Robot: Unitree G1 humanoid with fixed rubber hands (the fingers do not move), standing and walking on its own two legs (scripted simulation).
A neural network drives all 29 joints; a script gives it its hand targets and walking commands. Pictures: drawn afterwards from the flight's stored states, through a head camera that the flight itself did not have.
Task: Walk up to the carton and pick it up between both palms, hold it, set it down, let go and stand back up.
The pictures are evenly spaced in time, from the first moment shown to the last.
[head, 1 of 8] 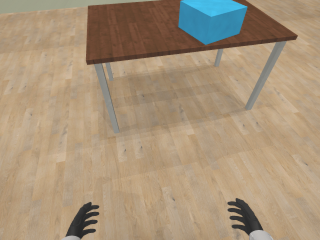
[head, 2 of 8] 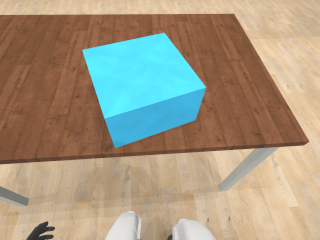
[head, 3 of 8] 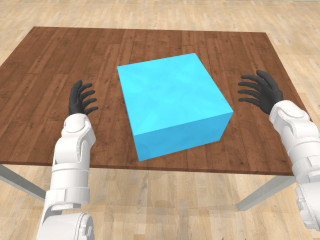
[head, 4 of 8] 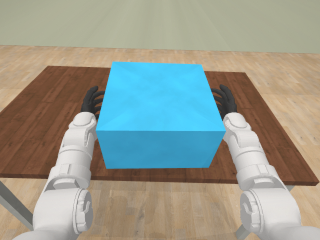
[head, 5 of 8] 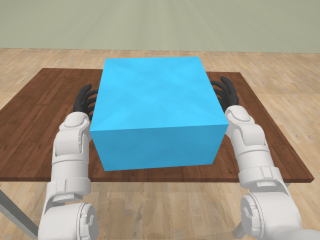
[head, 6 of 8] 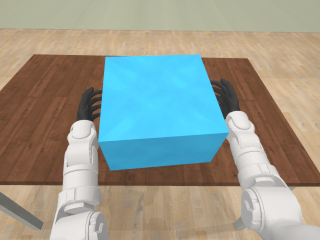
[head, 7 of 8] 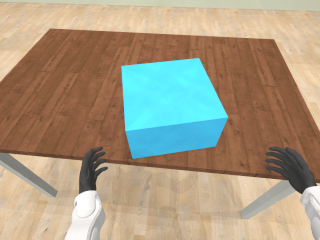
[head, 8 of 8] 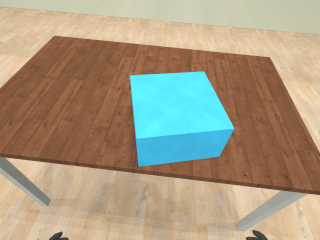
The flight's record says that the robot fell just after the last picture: no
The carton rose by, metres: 0.20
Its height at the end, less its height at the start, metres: +0.00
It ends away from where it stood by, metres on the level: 0.02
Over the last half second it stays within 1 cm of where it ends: yes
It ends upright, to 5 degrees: yes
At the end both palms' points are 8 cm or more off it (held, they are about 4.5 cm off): yes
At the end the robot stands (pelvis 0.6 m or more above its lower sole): yes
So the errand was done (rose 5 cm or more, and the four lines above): yes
